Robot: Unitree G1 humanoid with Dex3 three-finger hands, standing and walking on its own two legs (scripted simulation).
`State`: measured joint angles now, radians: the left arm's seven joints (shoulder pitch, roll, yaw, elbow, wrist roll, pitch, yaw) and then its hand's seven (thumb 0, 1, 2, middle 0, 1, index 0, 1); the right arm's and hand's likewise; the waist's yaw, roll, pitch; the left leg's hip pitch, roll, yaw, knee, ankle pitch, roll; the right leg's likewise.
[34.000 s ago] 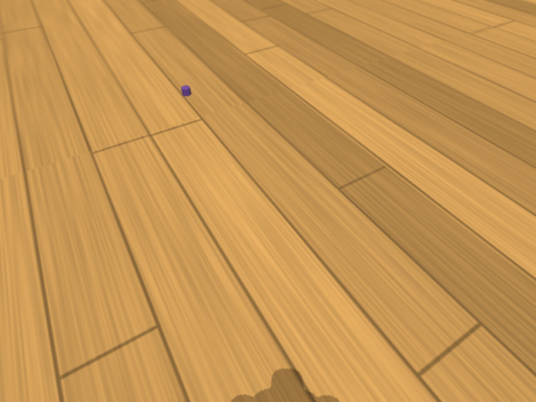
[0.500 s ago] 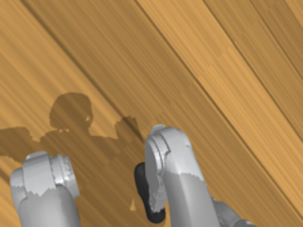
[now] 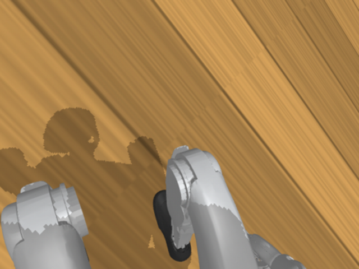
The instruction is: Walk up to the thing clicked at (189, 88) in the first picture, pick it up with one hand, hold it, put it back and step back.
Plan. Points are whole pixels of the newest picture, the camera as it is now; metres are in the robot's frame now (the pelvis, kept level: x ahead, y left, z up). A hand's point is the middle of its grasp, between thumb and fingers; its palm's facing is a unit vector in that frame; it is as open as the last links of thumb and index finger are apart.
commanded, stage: open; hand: left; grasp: from above
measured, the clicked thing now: out of the picture +0.40 +0.37 -0.26
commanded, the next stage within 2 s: withdraw in 0.92 s
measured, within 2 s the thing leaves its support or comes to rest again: neither
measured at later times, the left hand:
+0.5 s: hand out of the picture +0.39 +0.35 -0.25, palm faces -0.45 -0.16 -0.88, open 12.7 cm
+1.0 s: hand out of the picture +0.39 +0.35 -0.25, palm faces -0.46 -0.18 -0.87, open 13.9 cm
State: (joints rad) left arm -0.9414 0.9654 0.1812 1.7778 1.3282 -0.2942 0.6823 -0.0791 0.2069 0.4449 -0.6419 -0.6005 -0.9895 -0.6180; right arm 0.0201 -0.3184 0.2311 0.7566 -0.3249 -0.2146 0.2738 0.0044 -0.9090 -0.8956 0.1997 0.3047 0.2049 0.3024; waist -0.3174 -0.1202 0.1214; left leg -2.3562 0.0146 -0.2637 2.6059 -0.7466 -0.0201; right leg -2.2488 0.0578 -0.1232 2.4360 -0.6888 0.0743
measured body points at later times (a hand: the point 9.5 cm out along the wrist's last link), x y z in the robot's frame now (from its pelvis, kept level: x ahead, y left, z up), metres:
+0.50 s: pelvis +0.00 +0.00 +0.00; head +0.25 +0.14 +0.35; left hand +0.41 +0.35 -0.19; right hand +0.09 -0.26 -0.07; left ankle +0.06 +0.13 -0.25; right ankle +0.11 -0.13 -0.25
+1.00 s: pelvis +0.00 +0.00 +0.00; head +0.26 +0.14 +0.34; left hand +0.41 +0.36 -0.20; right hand +0.08 -0.26 -0.07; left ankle +0.06 +0.13 -0.25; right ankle +0.11 -0.13 -0.25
